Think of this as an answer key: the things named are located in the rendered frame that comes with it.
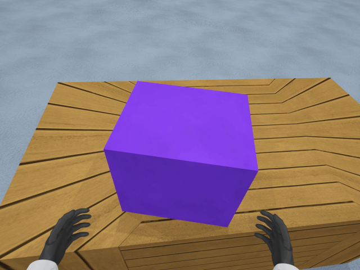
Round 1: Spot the robot left hand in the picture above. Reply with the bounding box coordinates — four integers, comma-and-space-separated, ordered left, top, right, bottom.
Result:
39, 208, 91, 265

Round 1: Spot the carton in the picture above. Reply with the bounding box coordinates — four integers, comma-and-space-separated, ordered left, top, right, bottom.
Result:
103, 81, 258, 227

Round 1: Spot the pedestal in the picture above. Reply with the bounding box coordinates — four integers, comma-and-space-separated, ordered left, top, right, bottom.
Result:
0, 78, 360, 270

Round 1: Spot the robot right hand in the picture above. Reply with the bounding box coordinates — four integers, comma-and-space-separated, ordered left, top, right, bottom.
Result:
254, 210, 294, 267

